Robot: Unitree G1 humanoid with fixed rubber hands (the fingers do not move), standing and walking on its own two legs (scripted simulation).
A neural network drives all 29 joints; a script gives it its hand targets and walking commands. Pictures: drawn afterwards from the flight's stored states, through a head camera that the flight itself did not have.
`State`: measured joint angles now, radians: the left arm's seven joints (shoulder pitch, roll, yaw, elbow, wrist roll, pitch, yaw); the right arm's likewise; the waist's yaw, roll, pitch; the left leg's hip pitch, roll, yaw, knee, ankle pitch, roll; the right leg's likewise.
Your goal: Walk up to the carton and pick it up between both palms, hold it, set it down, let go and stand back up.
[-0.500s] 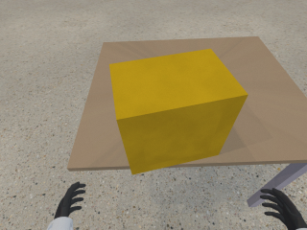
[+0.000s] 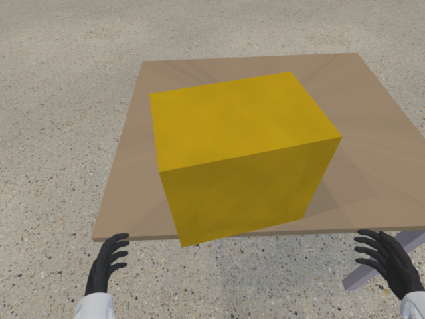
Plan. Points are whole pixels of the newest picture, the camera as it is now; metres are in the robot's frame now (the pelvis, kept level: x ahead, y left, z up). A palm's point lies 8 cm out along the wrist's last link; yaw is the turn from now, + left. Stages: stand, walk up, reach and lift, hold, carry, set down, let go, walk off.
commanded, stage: reach and lift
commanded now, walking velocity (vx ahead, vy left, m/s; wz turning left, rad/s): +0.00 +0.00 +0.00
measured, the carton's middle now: (233, 163) +0.41 -0.01 +0.05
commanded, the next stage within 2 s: none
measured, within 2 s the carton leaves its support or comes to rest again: neither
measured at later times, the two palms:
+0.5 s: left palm (108, 252) +0.23 +0.21 +0.04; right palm (415, 257) +0.22 -0.30 +0.04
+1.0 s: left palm (100, 212) +0.27 +0.21 +0.10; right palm (410, 201) +0.29 -0.29 +0.10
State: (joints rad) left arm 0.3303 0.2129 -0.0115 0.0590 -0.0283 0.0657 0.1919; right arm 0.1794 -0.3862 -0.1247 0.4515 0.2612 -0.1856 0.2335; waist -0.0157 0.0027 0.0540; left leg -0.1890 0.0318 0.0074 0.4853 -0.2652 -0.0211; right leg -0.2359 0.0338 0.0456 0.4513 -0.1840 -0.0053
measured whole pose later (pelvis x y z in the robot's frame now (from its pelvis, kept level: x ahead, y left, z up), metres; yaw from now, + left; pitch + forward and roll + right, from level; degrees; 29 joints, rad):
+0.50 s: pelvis +0.00 +0.00 +0.00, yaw +0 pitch -1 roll +0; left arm 0.22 0.19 -0.03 -0.05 -0.05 0.18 0.24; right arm 0.17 -0.50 -0.12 0.29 0.35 -0.06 0.28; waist -0.01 0.00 0.03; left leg -0.19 0.03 0.01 0.47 -0.26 -0.02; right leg -0.24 0.03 0.05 0.44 -0.18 -0.01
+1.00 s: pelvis +0.00 +0.00 +0.00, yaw +0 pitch +0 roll +0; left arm 0.01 0.19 0.06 -0.23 -0.07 0.50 0.22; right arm -0.06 -0.57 -0.12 0.21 0.42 0.16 0.24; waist 0.00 0.01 0.03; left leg -0.19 0.03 0.01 0.42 -0.23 -0.03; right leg -0.24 0.03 0.05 0.39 -0.15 -0.01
